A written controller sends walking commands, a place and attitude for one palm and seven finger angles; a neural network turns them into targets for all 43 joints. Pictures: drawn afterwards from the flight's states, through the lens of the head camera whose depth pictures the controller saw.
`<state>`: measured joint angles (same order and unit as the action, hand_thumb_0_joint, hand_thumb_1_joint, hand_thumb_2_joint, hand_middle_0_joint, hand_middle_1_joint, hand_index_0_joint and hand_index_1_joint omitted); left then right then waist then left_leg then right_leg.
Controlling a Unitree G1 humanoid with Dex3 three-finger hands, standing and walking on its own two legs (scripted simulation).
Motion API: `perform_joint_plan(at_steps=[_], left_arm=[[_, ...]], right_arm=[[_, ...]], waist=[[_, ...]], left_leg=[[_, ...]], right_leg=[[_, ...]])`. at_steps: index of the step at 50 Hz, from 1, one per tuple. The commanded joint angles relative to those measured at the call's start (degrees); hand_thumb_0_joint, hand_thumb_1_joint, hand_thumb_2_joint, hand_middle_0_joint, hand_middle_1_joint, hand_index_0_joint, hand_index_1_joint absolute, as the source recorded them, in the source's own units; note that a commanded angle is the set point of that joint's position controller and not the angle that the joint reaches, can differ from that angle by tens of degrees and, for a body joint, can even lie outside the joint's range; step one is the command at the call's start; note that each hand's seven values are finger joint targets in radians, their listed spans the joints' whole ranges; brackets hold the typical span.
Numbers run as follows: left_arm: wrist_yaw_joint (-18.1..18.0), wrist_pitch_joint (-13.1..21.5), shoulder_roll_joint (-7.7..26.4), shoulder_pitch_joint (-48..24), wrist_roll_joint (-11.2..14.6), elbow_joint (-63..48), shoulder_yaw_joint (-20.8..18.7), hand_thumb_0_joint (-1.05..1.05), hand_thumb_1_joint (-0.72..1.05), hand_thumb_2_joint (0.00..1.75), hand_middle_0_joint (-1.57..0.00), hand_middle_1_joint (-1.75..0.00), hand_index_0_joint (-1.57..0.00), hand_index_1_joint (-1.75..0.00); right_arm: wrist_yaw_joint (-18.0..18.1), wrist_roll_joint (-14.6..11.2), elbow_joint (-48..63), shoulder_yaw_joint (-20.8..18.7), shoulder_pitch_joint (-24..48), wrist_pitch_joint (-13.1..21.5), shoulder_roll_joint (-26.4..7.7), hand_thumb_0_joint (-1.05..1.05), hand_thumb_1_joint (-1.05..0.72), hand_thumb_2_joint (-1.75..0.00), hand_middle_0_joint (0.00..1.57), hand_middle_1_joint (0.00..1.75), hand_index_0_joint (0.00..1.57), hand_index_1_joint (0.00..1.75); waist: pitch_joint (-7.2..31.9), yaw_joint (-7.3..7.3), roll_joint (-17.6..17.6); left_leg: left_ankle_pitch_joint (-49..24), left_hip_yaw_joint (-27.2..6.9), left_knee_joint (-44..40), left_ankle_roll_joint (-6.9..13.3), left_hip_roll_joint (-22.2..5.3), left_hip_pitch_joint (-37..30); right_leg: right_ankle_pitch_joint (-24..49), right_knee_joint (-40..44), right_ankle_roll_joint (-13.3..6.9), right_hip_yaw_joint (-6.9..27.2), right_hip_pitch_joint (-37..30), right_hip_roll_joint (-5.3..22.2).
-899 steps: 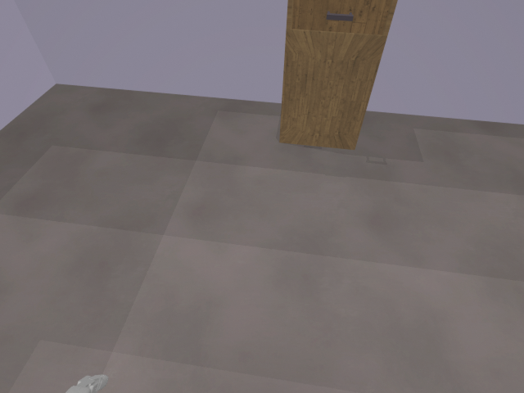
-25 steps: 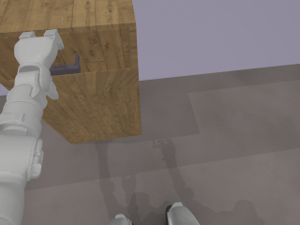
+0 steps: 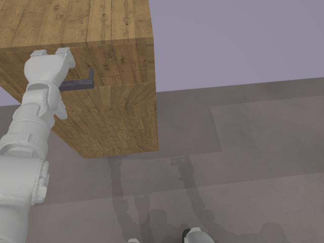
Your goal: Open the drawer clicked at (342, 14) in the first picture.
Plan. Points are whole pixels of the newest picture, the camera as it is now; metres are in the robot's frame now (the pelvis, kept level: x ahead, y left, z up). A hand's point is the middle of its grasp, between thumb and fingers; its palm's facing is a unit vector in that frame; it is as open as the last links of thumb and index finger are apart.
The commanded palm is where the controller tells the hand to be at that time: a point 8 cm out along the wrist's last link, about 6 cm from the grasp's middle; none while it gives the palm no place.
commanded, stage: re-aim the fingers above the handle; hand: left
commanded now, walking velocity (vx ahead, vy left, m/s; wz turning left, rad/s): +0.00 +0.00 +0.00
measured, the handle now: (73, 79) +0.55 +0.23 +0.01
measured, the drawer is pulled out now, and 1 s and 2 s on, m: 0.00 0.00 0.00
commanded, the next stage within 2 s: lower the fingers behind the handle in 1.88 s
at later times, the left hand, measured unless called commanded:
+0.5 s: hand (59, 82) +0.50 +0.24 +0.06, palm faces -0.06 +0.01 -1.00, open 13.8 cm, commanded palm +0.49 +0.23 +0.12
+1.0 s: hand (64, 80) +0.51 +0.23 +0.06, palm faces -0.04 +0.01 -1.00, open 13.8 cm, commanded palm +0.49 +0.22 +0.12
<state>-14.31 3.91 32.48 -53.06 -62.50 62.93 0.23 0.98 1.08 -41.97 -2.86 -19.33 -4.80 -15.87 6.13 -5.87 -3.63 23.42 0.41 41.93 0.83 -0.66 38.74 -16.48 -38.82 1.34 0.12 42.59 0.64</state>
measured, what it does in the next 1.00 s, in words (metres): stands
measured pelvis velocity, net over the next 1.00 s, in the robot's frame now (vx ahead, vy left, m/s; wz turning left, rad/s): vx -0.01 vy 0.01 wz -0.01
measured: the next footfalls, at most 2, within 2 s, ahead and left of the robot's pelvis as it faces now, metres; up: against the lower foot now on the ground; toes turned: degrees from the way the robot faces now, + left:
none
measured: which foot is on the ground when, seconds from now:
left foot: down 0.00-1.00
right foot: down 0.00-1.00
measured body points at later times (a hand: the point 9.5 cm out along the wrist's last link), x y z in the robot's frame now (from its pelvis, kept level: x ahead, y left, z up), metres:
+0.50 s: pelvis -0.01 +0.00 +0.00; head +0.11 -0.01 +0.43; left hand +0.50 +0.24 +0.11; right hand -0.02 -0.27 -0.13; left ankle -0.05 +0.11 -0.71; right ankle +0.01 -0.14 -0.71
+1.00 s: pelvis -0.01 +0.01 +0.00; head +0.10 +0.00 +0.43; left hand +0.51 +0.22 +0.12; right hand -0.03 -0.27 -0.13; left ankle -0.05 +0.11 -0.71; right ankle +0.01 -0.14 -0.71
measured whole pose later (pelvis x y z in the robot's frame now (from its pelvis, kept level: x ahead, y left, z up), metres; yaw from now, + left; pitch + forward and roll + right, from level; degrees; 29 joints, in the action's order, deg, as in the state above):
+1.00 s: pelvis -0.01 +0.01 +0.00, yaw +0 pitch +20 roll -1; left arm -14.4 3.4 32.1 -57.3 -62.9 66.2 1.4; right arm 1.0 1.2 -42.9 -2.6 -21.4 -3.4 -15.8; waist 6.4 -7.8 -3.4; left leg 22.8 0.8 42.9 1.3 -0.4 40.4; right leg -15.3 -38.9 1.8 0.6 44.0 0.9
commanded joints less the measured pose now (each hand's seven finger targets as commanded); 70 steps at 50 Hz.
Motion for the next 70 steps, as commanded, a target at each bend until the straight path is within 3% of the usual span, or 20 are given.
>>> perform_joint_plan(at_steps=[1, 8, 13, 16, 21, 23, 27, 29, 33, 36, 39, 42, 44, 46, 49, 54, 56, 61, 66, 70], left_arm=[[-2.1, 0.7, 14.5, -31.1, 0.7, -13.7, -2.2, 0.00, -0.50, 0.30, -0.30, -1.20, -0.30, -1.20], [-1.2, 1.5, 15.7, -28.5, 0.9, -12.0, -3.7, 0.00, -0.50, 0.30, -0.30, -1.20, -0.30, -1.20], [-1.7, 1.0, 12.9, -27.7, 0.7, -10.6, -1.7, 0.00, -0.50, 0.30, -0.30, -1.20, -0.30, -1.20], [-1.9, 0.3, 17.4, -26.6, 0.9, -9.3, -5.1, 0.00, -0.50, 0.30, -0.30, -1.20, -0.30, -1.20], [-2.1, 0.0, 19.3, -26.9, 0.1, -9.5, -5.7, 0.00, -0.50, 0.30, -0.30, -1.20, -0.30, -1.20], [-2.1, 0.1, 16.0, -29.0, -0.1, -9.8, -2.7, 0.00, -0.50, 0.30, -0.30, -1.20, -0.30, -1.20], [-2.0, 0.8, 15.8, -32.2, -0.1, -9.7, -2.2, 0.00, -0.50, 0.30, -0.30, -1.20, -0.30, -1.20], [-1.9, 1.1, 12.6, -32.9, 0.3, -9.6, -0.2, 0.00, -0.50, 0.30, -0.30, -1.20, -0.30, -1.20], [-2.0, 0.8, 14.7, -33.8, 0.5, -7.3, -1.5, 0.00, -0.50, 0.30, -0.30, -1.20, -0.30, -1.20], [-2.4, 0.1, 18.1, -32.4, 0.0, -5.8, -4.1, 0.00, -0.50, 0.30, -0.30, -1.20, -0.30, -1.20], [-2.6, -0.1, 14.7, -32.9, -0.2, -6.9, -1.6, 0.00, -0.50, 0.30, -0.30, -1.20, -0.30, -1.20], [-2.7, -0.3, 16.3, -31.4, 0.0, -7.4, -3.1, 0.00, -0.50, 0.30, -0.30, -1.20, -0.30, -1.20], [-2.6, -0.4, 13.4, -32.4, 0.1, -8.3, -1.0, 0.00, -0.50, 0.30, -0.30, -1.20, -0.30, -1.20], [-2.7, -0.2, 14.0, -33.4, 0.0, -8.7, -1.6, 0.00, -0.50, 0.30, -0.30, -1.20, -0.30, -1.20], [-2.6, -0.3, 14.0, -32.5, 0.1, -10.1, -1.8, 0.00, -0.50, 0.30, -0.30, -1.20, -0.30, -1.20], [-2.8, -1.1, 13.1, -29.8, 0.4, -8.7, -1.8, 0.00, -0.50, 0.30, -0.30, -1.20, -0.30, -1.20], [-2.9, -1.4, 15.9, -29.6, 0.4, -8.6, -3.7, 0.00, -0.50, 0.30, -0.30, -1.20, -0.30, -1.20], [-2.2, -1.3, 17.4, -28.2, 0.2, -9.4, -4.6, 0.00, -0.50, 0.30, -0.30, -1.20, -0.30, -1.20], [-1.4, 0.0, 14.7, -26.5, 0.5, -11.2, -3.0, 0.00, -0.50, 0.30, -0.30, -1.20, -0.30, -1.20], [-1.2, 0.5, 14.1, -26.8, 0.8, -10.1, -2.3, 0.00, -0.50, 0.30, -0.30, -1.20, -0.30, -1.20]], right_arm=[[1.2, 0.3, 1.5, -3.9, -11.1, 1.1, -9.3, 0.00, -0.90, -0.90, 0.20, 0.30, 0.20, 0.30], [1.2, 0.6, 0.7, -3.7, -11.3, 1.1, -9.3, 0.00, -0.90, -0.90, 0.20, 0.30, 0.20, 0.30], [1.0, 0.5, 1.2, -3.7, -11.0, 1.2, -9.2, 0.00, -0.90, -0.90, 0.20, 0.30, 0.20, 0.30], [0.9, 0.5, 1.1, -3.4, -10.4, 0.9, -10.0, 0.00, -0.90, -0.90, 0.20, 0.30, 0.20, 0.30], [0.9, 0.3, 1.7, -3.0, -9.7, 0.9, -9.9, 0.00, -0.90, -0.90, 0.20, 0.30, 0.20, 0.30], [1.1, 0.2, 1.9, -3.2, -10.2, 1.3, -9.6, 0.00, -0.90, -0.90, 0.20, 0.30, 0.20, 0.30], [1.4, 0.2, 1.1, -3.4, -11.1, 2.0, -9.9, 0.00, -0.90, -0.90, 0.20, 0.30, 0.20, 0.30], [1.3, 0.2, 1.0, -3.6, -11.8, 2.3, -9.5, 0.00, -0.90, -0.90, 0.20, 0.30, 0.20, 0.30], [1.4, 0.3, 0.5, -3.2, -12.2, 2.2, -9.9, 0.00, -0.90, -0.90, 0.20, 0.30, 0.20, 0.30], [1.2, 0.6, 0.3, -2.8, -11.7, 2.0, -10.4, 0.00, -0.90, -0.90, 0.20, 0.30, 0.20, 0.30], [1.0, 0.5, 0.8, -3.0, -11.9, 2.1, -9.7, 0.00, -0.90, -0.90, 0.20, 0.30, 0.20, 0.30], [0.9, 0.5, 1.1, -3.1, -11.8, 1.9, -9.9, 0.00, -0.90, -0.90, 0.20, 0.30, 0.20, 0.30], [0.8, 0.4, 1.4, -3.3, -11.7, 2.0, -9.6, 0.00, -0.90, -0.90, 0.20, 0.30, 0.20, 0.30], [1.0, 0.4, 1.0, -3.3, -11.6, 2.1, -9.8, 0.00, -0.90, -0.90, 0.20, 0.30, 0.20, 0.30], [0.8, 0.5, 1.4, -3.3, -11.6, 2.1, -9.6, 0.00, -0.90, -0.90, 0.20, 0.30, 0.20, 0.30], [0.6, 0.4, 1.2, -3.3, -11.2, 1.8, -9.5, 0.00, -0.90, -0.90, 0.20, 0.30, 0.20, 0.30], [0.9, 0.4, 1.2, -3.1, -10.5, 1.6, -9.9, 0.00, -0.90, -0.90, 0.20, 0.30, 0.20, 0.30], [1.0, 0.3, 1.7, -3.0, -10.1, 1.5, -9.7, 0.00, -0.90, -0.90, 0.20, 0.30, 0.20, 0.30], [1.2, 0.2, 2.2, -3.4, -10.0, 1.6, -9.3, 0.00, -0.90, -0.90, 0.20, 0.30, 0.20, 0.30], [1.4, -0.2, 1.6, -3.5, -10.0, 1.8, -9.5, 0.00, -0.90, -0.90, 0.20, 0.30, 0.20, 0.30]], waist=[[30.0, -3.36, -0.8], [29.2, -1.95, -3.8], [26.4, -2.64, -1.2], [26.5, -1.53, 0.3], [27.1, -1.07, -0.3], [26.2, -2.47, -0.7], [26.5, -3.68, -1.2], [27.3, -4.00, -1.8], [26.5, -4.32, -0.7], [26.2, -3.10, -1.3], [26.5, -3.45, -2.9], [28.1, -2.76, -2.6], [27.0, -3.32, -2.8], [26.9, -3.60, -1.3], [28.6, -2.67, -3.8], [26.6, -2.77, -0.8], [26.8, -2.15, 0.7], [28.1, -1.22, 0.4], [28.3, -1.59, 1.0], [24.2, -2.46, 2.2]], left_leg=[[-33.2, 0.5, -1.1, 0.7, 1.8, -15.5], [-36.3, -0.1, -1.0, 0.2, 1.5, -15.8], [-33.4, 0.0, -1.7, 0.4, 1.5, -14.1], [-30.1, 0.7, -2.2, 0.6, 1.8, -11.7], [-28.1, 0.8, -2.6, 0.7, 1.9, -10.5], [-26.7, 0.5, -2.8, 0.7, 1.6, -11.7], [-26.0, -0.2, -2.5, 0.6, 1.4, -13.4], [-27.4, -0.6, -2.3, 0.3, 1.4, -15.2], [-25.6, -0.6, -2.3, 0.4, 1.5, -13.1], [-26.8, -0.4, -2.0, 0.3, 1.6, -11.7], [-28.5, -0.3, -1.8, 0.1, 1.4, -12.9], [-30.1, -0.5, -1.6, 0.0, 1.3, -13.7], [-28.6, -0.6, -2.0, -0.1, 1.2, -14.1], [-28.8, -0.8, -2.1, 0.0, 1.1, -14.1], [-30.7, -0.8, -2.1, -0.2, 1.1, -15.7], [-29.4, -0.3, -2.4, 0.2, 1.2, -13.8], [-27.8, 0.2, -2.9, 0.5, 1.5, -12.1], [-28.3, 0.7, -3.0, 0.7, 1.8, -11.7], [-29.7, 0.9, -3.0, 0.9, 1.7, -13.3], [-25.5, 0.8, -3.7, 0.9, 1.8, -12.0]], right_leg=[[24.7, 1.4, -2.1, -1.1, -17.6, -3.0], [24.4, 0.7, -2.3, -1.5, -16.1, -3.0], [22.8, 1.3, -2.4, -1.8, -15.6, -3.3], [22.8, 1.3, -2.5, -1.3, -17.9, -3.0], [21.6, 0.9, -2.5, -1.2, -18.5, -2.9], [19.5, 1.5, -2.4, -1.5, -16.2, -3.0], [17.1, 1.8, -2.3, -1.6, -13.6, -3.0], [17.0, 1.8, -2.5, -1.9, -12.5, -3.2], [16.4, 1.6, -2.3, -1.8, -12.3, -3.1], [17.4, 0.9, -2.6, -1.8, -12.9, -3.0], [18.0, 0.9, -2.6, -2.1, -12.5, -3.1], [18.6, 0.7, -2.5, -2.0, -13.3, -3.2], [17.2, 1.3, -2.5, -2.2, -12.2, -3.3], [17.4, 1.4, -2.5, -2.2, -12.7, -3.3], [18.0, 1.1, -2.7, -2.2, -13.1, -3.3], [19.0, 1.5, -2.4, -2.2, -14.3, -3.3], [19.8, 1.7, -2.4, -1.6, -16.4, -3.1], [21.7, 1.4, -2.4, -1.2, -19.0, -2.9], [23.1, 2.1, -2.2, -1.0, -19.3, -3.0], [20.2, 2.9, -2.1, -1.2, -17.4, -3.0]])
